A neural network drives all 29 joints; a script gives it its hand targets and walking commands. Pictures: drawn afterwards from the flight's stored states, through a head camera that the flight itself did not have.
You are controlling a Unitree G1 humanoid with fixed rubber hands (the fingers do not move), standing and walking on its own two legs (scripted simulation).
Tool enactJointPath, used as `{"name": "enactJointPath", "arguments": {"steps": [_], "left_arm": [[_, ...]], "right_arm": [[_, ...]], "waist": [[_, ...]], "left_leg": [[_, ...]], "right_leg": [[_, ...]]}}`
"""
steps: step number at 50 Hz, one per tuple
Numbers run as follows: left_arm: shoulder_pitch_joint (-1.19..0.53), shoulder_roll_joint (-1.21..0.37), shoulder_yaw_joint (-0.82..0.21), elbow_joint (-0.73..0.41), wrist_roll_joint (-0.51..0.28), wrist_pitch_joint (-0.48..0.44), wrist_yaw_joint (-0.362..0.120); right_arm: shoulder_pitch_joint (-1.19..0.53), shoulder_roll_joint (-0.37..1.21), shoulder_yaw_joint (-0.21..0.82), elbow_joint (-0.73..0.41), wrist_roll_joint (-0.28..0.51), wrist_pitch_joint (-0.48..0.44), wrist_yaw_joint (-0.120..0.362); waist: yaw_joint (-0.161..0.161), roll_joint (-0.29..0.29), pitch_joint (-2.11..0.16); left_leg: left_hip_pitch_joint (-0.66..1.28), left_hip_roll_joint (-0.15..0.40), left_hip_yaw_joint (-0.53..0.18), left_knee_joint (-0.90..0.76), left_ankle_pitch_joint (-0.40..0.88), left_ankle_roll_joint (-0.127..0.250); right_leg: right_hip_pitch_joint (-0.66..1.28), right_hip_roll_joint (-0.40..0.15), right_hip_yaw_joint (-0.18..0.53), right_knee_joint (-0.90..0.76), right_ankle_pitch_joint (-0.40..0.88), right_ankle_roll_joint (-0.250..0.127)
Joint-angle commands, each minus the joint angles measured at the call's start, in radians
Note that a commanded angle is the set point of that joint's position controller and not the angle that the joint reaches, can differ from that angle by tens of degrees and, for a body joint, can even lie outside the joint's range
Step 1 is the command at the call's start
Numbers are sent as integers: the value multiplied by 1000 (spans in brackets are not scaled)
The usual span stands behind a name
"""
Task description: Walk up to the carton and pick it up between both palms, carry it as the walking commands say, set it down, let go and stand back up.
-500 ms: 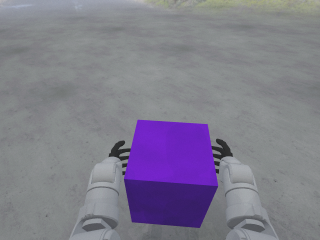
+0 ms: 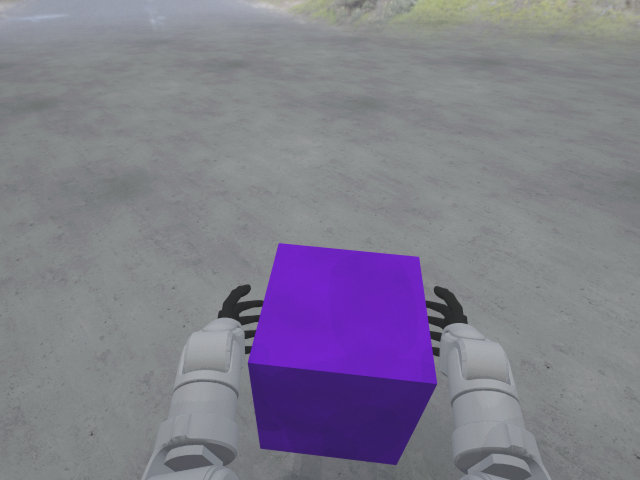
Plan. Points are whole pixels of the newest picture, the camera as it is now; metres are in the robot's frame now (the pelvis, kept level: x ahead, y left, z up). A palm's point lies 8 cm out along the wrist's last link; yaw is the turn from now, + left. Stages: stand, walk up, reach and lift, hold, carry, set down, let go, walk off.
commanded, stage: hold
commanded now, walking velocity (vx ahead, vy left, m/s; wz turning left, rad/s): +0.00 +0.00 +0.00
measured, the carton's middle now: (338, 354) +0.33 -0.01 -0.02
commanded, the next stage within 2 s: carry in 0.48 s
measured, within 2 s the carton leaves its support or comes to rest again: neither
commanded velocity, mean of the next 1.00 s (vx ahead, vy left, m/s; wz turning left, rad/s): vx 0.00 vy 0.11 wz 0.00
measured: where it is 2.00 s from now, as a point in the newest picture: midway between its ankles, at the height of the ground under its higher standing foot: outside the picture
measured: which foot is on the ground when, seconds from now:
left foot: down 0.00-0.90, up 0.92-1.00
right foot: down 0.00-1.00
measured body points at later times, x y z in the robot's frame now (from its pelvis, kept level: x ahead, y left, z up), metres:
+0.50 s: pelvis +0.00 +0.00 +0.00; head -0.07 -0.01 +0.44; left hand +0.31 +0.14 +0.05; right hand +0.30 -0.17 +0.04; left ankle +0.03 +0.12 -0.73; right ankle +0.04 -0.11 -0.73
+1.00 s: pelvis +0.00 +0.05 +0.00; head -0.02 +0.04 +0.44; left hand +0.30 +0.20 +0.09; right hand +0.30 -0.11 +0.08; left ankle +0.01 +0.16 -0.71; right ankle +0.02 -0.08 -0.73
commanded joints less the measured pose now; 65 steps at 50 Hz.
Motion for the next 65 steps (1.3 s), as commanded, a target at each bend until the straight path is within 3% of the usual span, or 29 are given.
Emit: {"name": "enactJointPath", "arguments": {"steps": [1,23,24,26,27,29,33,34,35,36,37,40,42,43,44,45,46,47,49,52,54,55,56,57,58,59,60,63,65], "left_arm": [[-587,-987,-491,-119,-282,-58,-288],[-513,-1007,-561,-200,-312,-44,-288],[-533,-935,-596,-186,-314,-53,-278],[-568,-952,-623,-233,-338,-43,-265],[-588,-959,-634,-254,-349,-30,-257],[-642,-984,-709,-369,-408,17,-235],[-575,-955,-777,-513,-459,152,-190],[-532,-939,-784,-532,-464,188,-183],[-491,-935,-792,-562,-474,221,-175],[-486,-934,-804,-581,-486,252,-171],[-500,-935,-837,-641,-511,278,-169],[-504,-948,-866,-737,-578,358,-171],[-476,-953,-854,-764,-609,405,-176],[-450,-952,-844,-765,-614,427,-179],[-408,-947,-828,-757,-610,446,-182],[-364,-931,-811,-746,-601,460,-183],[-361,-923,-800,-748,-580,466,-185],[-378,-924,-794,-783,-574,472,-184],[-414,-927,-812,-835,-579,484,-175],[-396,-915,-822,-841,-570,503,-164],[-365,-912,-829,-815,-561,515,-164],[-349,-917,-834,-802,-556,518,-166],[-349,-917,-837,-799,-555,519,-168],[-404,-916,-845,-817,-569,520,-171],[-445,-940,-865,-832,-584,518,-174],[-427,-944,-866,-820,-589,516,-178],[-409,-949,-859,-810,-592,515,-179],[-411,-946,-846,-819,-609,515,-183],[-388,-942,-833,-799,-609,518,-189]], "right_arm": [[-621,996,585,-41,249,22,330],[-548,1001,654,-126,276,32,333],[-602,958,711,-166,326,19,337],[-617,981,722,-187,346,36,328],[-639,978,737,-209,363,50,323],[-678,982,813,-317,417,94,312],[-617,970,850,-411,487,233,293],[-590,953,846,-430,497,269,287],[-563,937,850,-461,507,302,280],[-523,932,849,-455,501,328,274],[-520,940,861,-497,518,348,270],[-514,956,885,-623,544,421,251],[-527,940,899,-705,551,460,232],[-515,933,905,-727,551,477,225],[-498,929,912,-739,548,493,218],[-494,922,924,-755,550,509,216],[-519,926,943,-770,564,523,218],[-533,941,954,-786,580,531,220],[-570,947,966,-804,615,546,225],[-520,945,955,-766,619,565,233],[-480,936,931,-747,611,574,237],[-476,937,919,-743,607,575,241],[-458,929,909,-726,599,577,244],[-467,933,904,-721,592,572,248],[-486,945,903,-732,588,570,250],[-476,946,908,-735,587,572,248],[-469,942,909,-744,582,571,246],[-481,941,921,-771,581,566,236],[-463,941,921,-755,569,567,230]], "waist": [[8,-30,-160],[0,-18,-185],[18,-44,-304],[26,-128,-228],[30,-188,-236],[21,-178,-230],[-3,-122,-313],[0,-27,-313],[9,120,-352],[10,242,-334],[3,269,-337],[-4,181,-370],[13,145,-385],[20,101,-417],[25,12,-467],[27,-181,-464],[23,-373,-445],[20,-332,-428],[17,-210,-372],[6,-257,-371],[0,-209,-379],[2,-84,-382],[11,170,-348],[-2,313,-309],[-6,255,-304],[-5,176,-299],[-2,147,-306],[0,163,-321],[14,137,-336]], "left_leg": [[32,-42,-40,-173,50,23],[52,-47,-45,-174,107,20],[-67,104,-54,-33,188,38],[-214,28,2,87,-105,21],[-205,19,20,262,-152,13],[-231,56,31,356,-161,6],[-148,53,14,-14,-74,31],[-119,88,-75,-158,38,33],[-9,200,-219,-186,321,63],[61,250,-251,-155,555,98],[82,255,-240,-125,578,147],[49,211,-186,-92,537,167],[-1,167,-115,-23,588,151],[-31,138,-74,45,605,124],[-124,95,-50,139,508,84],[-315,26,3,253,179,31],[-473,-19,57,354,-259,6],[-486,7,15,439,-296,2],[-467,30,30,344,-243,-12],[-231,7,109,86,-64,2],[-75,0,80,-86,-17,19],[-3,82,-36,-161,32,36],[56,267,-252,-200,244,76],[28,335,-314,-219,334,154],[-3,291,-250,-201,269,189],[-11,257,-204,-184,274,190],[-10,237,-169,-170,288,188],[-40,209,-132,-129,353,191],[-61,184,-98,-72,373,176]], "right_leg": [[124,81,89,-173,70,6],[139,88,89,-179,110,0],[121,-139,111,-99,163,-27],[32,-242,269,-267,-188,-84],[-26,-315,351,-332,-304,-124],[-86,-372,355,-358,-253,-158],[-50,-247,162,-119,51,-69],[-62,-176,93,3,70,-31],[-167,-98,12,158,50,7],[-298,-18,-48,203,-128,42],[-337,-7,-41,231,-266,35],[-320,-2,-52,245,-205,25],[-196,-3,-69,48,-57,25],[-89,-49,-37,-58,76,19],[61,-151,87,-105,282,-5],[200,-335,310,-133,664,-66],[279,-465,442,-127,764,-159],[267,-464,441,-133,683,-182],[178,-415,351,-144,545,-149],[0,-340,200,-109,470,-81],[-82,-265,121,-11,322,-20],[-144,-211,65,93,176,20],[-303,-108,-24,216,-138,71],[-398,-6,-85,358,-346,81],[-379,-26,-48,442,-330,59],[-395,-26,-50,458,-297,57],[-393,-27,-56,432,-279,59],[-293,-3,-89,261,-249,54],[-179,-5,-99,25,-100,48]]}}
